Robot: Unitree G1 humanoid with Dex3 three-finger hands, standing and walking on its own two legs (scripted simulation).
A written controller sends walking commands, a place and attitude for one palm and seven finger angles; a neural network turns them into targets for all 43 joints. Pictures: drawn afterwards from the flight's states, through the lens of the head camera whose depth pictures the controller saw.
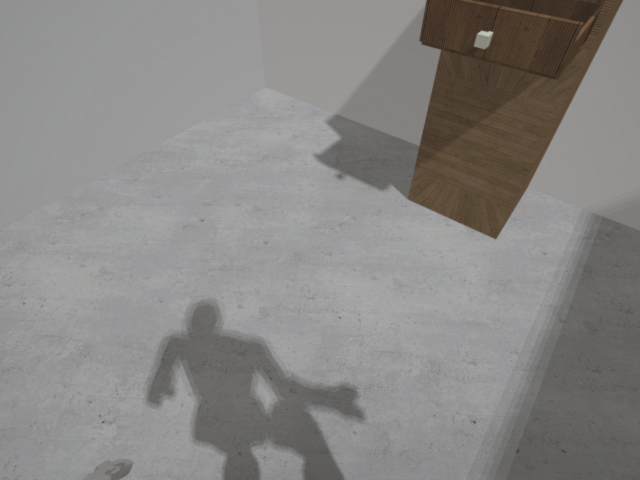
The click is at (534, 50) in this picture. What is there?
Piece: drawer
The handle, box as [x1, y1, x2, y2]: [474, 31, 492, 48]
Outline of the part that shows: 490,31 480,31 476,36 474,46 485,48 489,44 492,35 492,32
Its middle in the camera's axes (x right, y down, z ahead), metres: +0.42 -0.52 +0.99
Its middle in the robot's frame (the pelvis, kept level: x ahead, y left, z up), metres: +1.12 -0.37 +0.11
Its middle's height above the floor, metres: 0.87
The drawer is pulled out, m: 0.26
